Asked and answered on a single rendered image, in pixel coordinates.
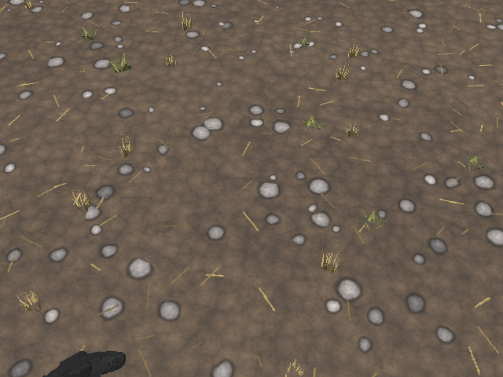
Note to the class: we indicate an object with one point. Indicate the left robot hand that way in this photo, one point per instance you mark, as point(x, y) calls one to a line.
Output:
point(84, 364)

